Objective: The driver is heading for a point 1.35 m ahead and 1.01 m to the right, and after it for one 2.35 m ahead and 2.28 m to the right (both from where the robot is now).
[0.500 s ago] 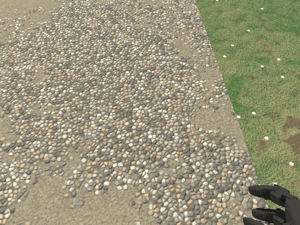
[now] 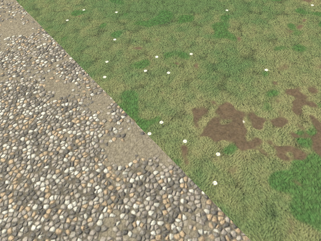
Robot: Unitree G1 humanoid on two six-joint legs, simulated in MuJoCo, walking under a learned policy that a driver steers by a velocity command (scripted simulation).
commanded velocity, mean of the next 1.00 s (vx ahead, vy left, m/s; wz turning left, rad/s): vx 0.01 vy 0.00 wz -0.98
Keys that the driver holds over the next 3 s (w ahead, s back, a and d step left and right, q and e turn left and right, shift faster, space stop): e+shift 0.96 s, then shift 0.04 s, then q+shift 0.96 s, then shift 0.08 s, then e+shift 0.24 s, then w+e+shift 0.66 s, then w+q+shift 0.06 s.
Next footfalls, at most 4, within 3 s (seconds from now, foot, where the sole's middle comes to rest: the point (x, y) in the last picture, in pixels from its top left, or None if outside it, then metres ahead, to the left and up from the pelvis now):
0.02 right None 0.07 -0.11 -0.77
0.48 left None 0.16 0.08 -0.77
0.92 right None -0.02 -0.16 -0.77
1.46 left None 0.16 -0.03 -0.77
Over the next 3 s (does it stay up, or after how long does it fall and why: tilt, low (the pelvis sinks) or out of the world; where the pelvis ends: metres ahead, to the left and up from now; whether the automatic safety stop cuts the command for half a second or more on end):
stays up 0.37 -0.45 0.00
